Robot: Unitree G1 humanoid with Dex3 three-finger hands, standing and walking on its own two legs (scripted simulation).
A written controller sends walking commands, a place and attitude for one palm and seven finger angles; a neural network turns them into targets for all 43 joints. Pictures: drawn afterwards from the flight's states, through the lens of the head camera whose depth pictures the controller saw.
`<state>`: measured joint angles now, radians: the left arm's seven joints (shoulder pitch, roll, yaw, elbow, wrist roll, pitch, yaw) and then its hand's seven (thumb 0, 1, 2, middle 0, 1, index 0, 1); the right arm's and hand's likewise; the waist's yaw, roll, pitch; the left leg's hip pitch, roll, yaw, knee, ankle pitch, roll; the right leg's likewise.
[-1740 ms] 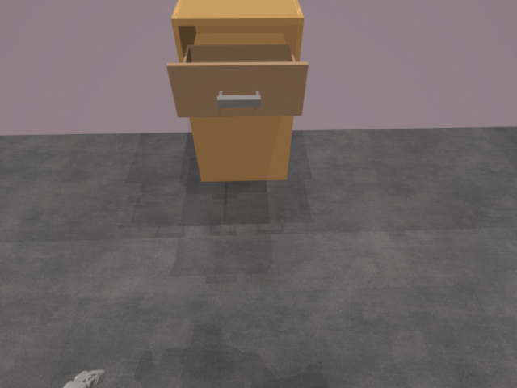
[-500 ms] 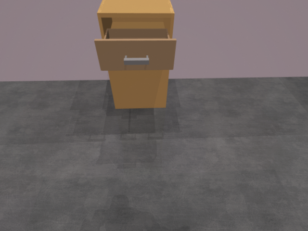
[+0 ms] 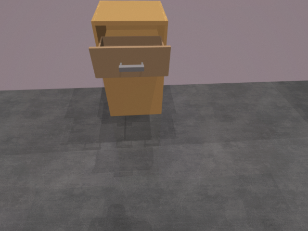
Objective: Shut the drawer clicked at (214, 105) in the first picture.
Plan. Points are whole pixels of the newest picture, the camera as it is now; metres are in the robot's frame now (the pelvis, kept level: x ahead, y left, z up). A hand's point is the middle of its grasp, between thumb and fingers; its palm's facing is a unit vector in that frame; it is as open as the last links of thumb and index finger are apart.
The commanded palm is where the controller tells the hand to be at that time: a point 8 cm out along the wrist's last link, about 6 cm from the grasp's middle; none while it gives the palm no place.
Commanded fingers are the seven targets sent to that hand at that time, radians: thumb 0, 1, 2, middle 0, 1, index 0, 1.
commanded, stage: walk to a spot facing it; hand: left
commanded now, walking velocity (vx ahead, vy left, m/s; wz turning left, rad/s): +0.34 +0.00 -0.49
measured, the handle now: (131, 66) +0.92 +0.19 -0.06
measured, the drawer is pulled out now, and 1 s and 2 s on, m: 0.30 0.30 0.30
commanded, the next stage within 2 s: turn to face it in 1.08 s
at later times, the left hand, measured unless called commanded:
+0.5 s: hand out of the picture +0.14 +0.12 -0.17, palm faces -0.12 -0.98 -0.17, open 7.4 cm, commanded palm none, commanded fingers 0.00 0.90 0.90 -0.20 -0.30 -0.20 -0.30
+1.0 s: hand (122, 153) +0.44 +0.16 -0.18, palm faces -0.28 -0.94 -0.17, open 7.4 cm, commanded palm none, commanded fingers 0.00 0.90 0.90 -0.20 -0.30 -0.20 -0.30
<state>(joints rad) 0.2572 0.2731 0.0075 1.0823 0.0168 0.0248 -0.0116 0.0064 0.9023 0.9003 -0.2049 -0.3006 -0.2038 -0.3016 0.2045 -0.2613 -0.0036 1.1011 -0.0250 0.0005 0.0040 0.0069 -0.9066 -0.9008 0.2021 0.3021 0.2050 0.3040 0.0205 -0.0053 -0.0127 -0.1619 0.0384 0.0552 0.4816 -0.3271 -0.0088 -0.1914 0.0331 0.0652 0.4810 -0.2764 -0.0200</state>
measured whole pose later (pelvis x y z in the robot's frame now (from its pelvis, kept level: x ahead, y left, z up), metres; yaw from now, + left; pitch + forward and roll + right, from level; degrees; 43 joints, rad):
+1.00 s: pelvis +0.33 +0.00 +0.00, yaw -23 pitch -2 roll +0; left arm 0.25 0.21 0.10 1.00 0.03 0.03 -0.01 0.01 0.91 0.90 -0.20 -0.30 -0.20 -0.30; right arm 0.28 -0.16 -0.04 1.01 -0.02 -0.07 -0.03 -0.02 -0.94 -0.90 0.20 0.30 0.21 0.30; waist 0.03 -0.06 0.04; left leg -0.15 0.05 0.30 0.42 -0.24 0.07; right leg -0.62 -0.07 -0.05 1.15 -0.20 0.02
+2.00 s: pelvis +0.35 -0.02 +0.00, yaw -8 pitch +1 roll -2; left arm 0.22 0.27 0.10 0.98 0.01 0.07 0.02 0.01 0.91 0.90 -0.20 -0.30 -0.20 -0.30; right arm 0.24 -0.20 -0.05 0.94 -0.02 0.03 -0.01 0.01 -0.91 -0.90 0.20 0.30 0.21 0.30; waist 0.00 -0.01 0.05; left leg -0.27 -0.02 0.00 0.44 -0.18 0.06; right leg -0.47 -0.07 0.00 1.02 -0.35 0.09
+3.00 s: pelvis +0.37 -0.02 +0.01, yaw +8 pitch -2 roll -1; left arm 0.28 0.21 0.05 1.10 0.02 0.01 -0.01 0.01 0.91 0.90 -0.20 -0.30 -0.20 -0.30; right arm 0.36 -0.14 -0.02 1.08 -0.02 -0.06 -0.03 0.00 -0.94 -0.90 0.20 0.30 0.21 0.30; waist 0.02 -0.06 0.05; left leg 0.04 -0.01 0.09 0.28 -0.30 0.05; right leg -0.58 -0.08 -0.04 1.08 -0.23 0.01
